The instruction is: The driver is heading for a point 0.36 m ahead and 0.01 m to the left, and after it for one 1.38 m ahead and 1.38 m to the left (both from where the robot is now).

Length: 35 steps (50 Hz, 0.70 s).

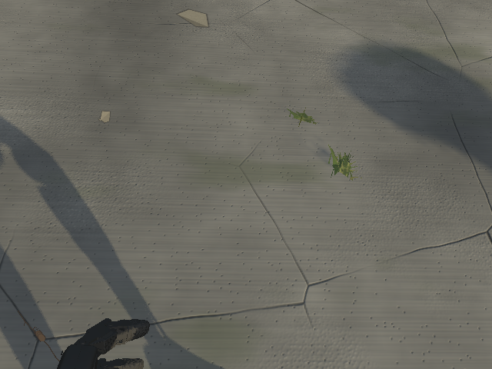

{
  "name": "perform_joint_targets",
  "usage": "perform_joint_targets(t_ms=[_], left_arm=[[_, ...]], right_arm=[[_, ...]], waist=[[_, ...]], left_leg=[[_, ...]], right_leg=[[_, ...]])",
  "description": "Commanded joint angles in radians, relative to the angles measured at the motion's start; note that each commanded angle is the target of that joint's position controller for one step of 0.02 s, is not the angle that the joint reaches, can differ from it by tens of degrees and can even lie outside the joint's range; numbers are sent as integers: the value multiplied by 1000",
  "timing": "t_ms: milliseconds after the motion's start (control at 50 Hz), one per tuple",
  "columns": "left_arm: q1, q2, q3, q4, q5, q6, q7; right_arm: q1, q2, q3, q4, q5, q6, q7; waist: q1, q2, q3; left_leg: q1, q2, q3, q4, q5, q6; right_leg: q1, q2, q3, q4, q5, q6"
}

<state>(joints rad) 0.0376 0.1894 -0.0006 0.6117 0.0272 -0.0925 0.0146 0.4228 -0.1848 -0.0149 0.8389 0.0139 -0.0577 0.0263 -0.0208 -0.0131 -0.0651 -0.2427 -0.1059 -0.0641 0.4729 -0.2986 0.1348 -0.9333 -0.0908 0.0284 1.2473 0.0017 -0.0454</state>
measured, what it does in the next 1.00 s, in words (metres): walks ahead, turning left: right foot, then left foot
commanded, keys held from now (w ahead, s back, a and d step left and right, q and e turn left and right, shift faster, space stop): w+q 0.32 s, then w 0.02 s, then w+q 0.66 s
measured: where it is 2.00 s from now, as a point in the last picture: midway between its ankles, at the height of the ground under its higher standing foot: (71, 225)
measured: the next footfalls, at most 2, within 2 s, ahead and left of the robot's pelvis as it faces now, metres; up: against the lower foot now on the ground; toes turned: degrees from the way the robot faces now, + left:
right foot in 0.24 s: +0.37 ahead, -0.10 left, -0.01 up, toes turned +15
left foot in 0.78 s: +0.59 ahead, +0.22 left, -0.04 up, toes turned +28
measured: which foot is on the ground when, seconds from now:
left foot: down 0.00-0.28, up 0.30-0.76, down 0.78-1.00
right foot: up 0.00-0.22, down 0.24-0.78, up 0.80-1.00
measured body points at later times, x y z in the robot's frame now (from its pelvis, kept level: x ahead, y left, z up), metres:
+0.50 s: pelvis +0.31 -0.02 +0.00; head +0.33 -0.01 +0.45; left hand +0.31 +0.26 -0.12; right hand +0.56 -0.22 -0.08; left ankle +0.30 +0.12 -0.66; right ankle +0.34 -0.11 -0.74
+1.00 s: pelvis +0.59 +0.13 -0.05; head +0.62 +0.15 +0.40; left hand +0.57 +0.44 -0.14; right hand +0.83 -0.04 -0.15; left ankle +0.56 +0.20 -0.78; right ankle +0.72 +0.01 -0.72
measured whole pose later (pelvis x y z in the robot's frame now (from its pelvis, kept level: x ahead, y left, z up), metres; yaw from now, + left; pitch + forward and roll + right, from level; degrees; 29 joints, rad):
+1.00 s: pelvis +0.59 +0.13 -0.05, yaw +36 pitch +4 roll +1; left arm 0.15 0.28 0.03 0.70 0.01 -0.10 0.00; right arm 0.29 -0.27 -0.07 0.66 0.01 -0.04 0.01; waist -0.02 -0.01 0.02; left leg -0.33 -0.13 -0.08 0.46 -0.19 0.09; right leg -0.63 -0.09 0.08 1.01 -0.37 0.06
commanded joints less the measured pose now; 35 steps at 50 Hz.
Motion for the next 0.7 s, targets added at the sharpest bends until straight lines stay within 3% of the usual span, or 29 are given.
perform_joint_targets(t_ms=[20, 60, 80, 140, 180, 220, 240, 260, 280, 300, 320, 340, 360, 380, 420, 460, 500, 540, 560, 600, 660, 700], left_arm=[[-130, 47, 18, -72, -15, -2, 0], [-229, 50, 21, -93, -44, -7, -21], [-240, 76, 31, -96, -45, -15, -31], [-271, 131, 56, -88, -35, -45, -63], [-285, 126, 59, -90, -32, -60, -80], [-204, 146, 76, -72, -40, -72, -75], [-86, 179, 94, -44, -42, -76, -65], [107, 207, 105, -11, -31, -79, -55], [233, 234, 125, 13, -8, -72, -43], [228, 151, 102, 1, -30, -64, -42], [202, 124, 98, -14, -38, -52, -29], [173, 125, 94, -8, -36, -42, -27], [143, 137, 98, 16, -33, -35, -28], [136, 133, 95, 28, -19, -38, -27], [131, 108, 87, 55, -21, -44, -29], [126, 136, 95, 86, -30, -49, -31], [128, 175, 106, 106, -23, -56, -29], [128, 173, 101, 121, -24, -64, -23], [131, 176, 99, 132, -29, -62, -20], [176, 191, 102, 154, -38, -55, -16], [267, 220, 111, 192, -55, -40, -16], [305, 240, 117, 208, -59, -23, -10]], right_arm=[[37, -131, -36, -69, 11, -17, -48], [79, -140, -42, -70, 10, -10, -62], [82, -152, -44, -69, 9, -9, -66], [113, -150, -57, -58, 19, 7, -75], [94, -157, -69, -60, 17, 20, -82], [32, -169, -83, -82, 10, 25, -79], [-5, -171, -84, -101, 7, 23, -68], [-84, -163, -78, -145, 2, 14, -47], [45, -103, -65, -136, 33, 20, -34], [82, -115, -42, -142, 25, 18, -31], [28, -199, -65, -164, 29, 21, -34], [-62, -219, -69, -185, 15, 20, -37], [-150, -202, -74, -212, -2, 11, -38], [-178, -176, -74, -224, -3, 5, -38], [-186, -128, -66, -239, 22, 11, -38], [-216, -100, -57, -256, 16, 16, -33], [-223, -116, -62, -250, 4, 8, -25], [-266, -142, -72, -243, 6, -11, -16], [-305, -141, -69, -250, 6, -21, -11], [-378, -118, -61, -263, 2, -38, 1], [-478, -125, -62, -303, 10, -47, 25], [-500, -133, -66, -328, 5, -49, 38]], waist=[[-30, 82, 8], [-66, 134, 23], [-64, 155, 13], [-81, 135, 23], [-79, 121, 56], [-31, 136, 42], [23, 141, -19], [125, 120, -144], [112, -170, -329], [104, -302, -413], [114, -238, -306], [113, -84, -169], [87, 21, -32], [63, 29, 16], [39, -22, 58], [27, -50, 84], [22, -29, 77], [32, -25, 97], [43, -24, 115], [87, -19, 131], [129, 13, 177], [128, 19, 172]], left_leg=[[57, 134, -173, -200, 495, -20], [178, 165, -223, -217, 460, -12], [233, 185, -246, -199, 448, -7], [394, 227, -329, -110, 438, 3], [419, 229, -347, -64, 460, 14], [316, 207, -345, 16, 639, 20], [270, 174, -336, 129, 746, 12], [122, 141, -319, 342, 689, -5], [-286, 24, -204, 696, 442, -120], [-410, 25, -181, 830, -211, -99], [-435, 85, -174, 920, -167, -98], [-413, 108, -129, 923, -109, -105], [-429, 133, -97, 854, -84, -104], [-418, 154, -81, 815, -72, -94], [-439, 183, -40, 761, -63, -84], [-454, 209, -21, 687, -9, -92], [-460, 227, -30, 645, 136, -100], [-449, 223, -38, 508, 318, -94], [-405, 211, -20, 389, 410, -90], [-312, 182, 24, 232, 549, -86], [-377, 175, 31, 82, 535, -63], [-406, 159, 45, 19, 475, -42]], right_leg=[[111, 74, -64, -367, 100, 46], [114, 106, -50, -574, 94, 62], [133, 108, -19, -618, 113, 56], [129, 106, 51, -741, 126, 22], [159, 114, 56, -805, 95, 3], [383, 141, 35, -825, 32, -17], [562, 148, 19, -836, 42, -33], [866, 49, 85, -803, 82, -88], [1340, -164, 423, -811, -108, -219], [1426, -274, 635, -867, -304, -232], [1294, -272, 613, -886, -398, -218], [1113, -240, 524, -920, -300, -199], [964, -201, 420, -954, -190, -167], [883, -163, 341, -983, -100, -141], [808, -129, 256, -1044, -64, -143], [748, -134, 206, -1104, -51, -158], [742, -145, 158, -1129, -27, -173], [741, -115, 72, -1132, 10, -145], [712, -84, 12, -1135, 11, -124], [699, -82, -46, -1135, 32, -106], [857, -117, -54, -1097, 58, -91], [961, -137, -69, -1029, 152, -72]])
Velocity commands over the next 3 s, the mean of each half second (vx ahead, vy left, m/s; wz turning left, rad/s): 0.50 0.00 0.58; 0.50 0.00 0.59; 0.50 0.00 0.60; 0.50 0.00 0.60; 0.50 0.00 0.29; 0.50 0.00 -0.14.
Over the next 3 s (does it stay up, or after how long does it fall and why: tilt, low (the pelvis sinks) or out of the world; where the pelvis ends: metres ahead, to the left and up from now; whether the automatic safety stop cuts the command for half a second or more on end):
stays up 1.05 1.02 -0.04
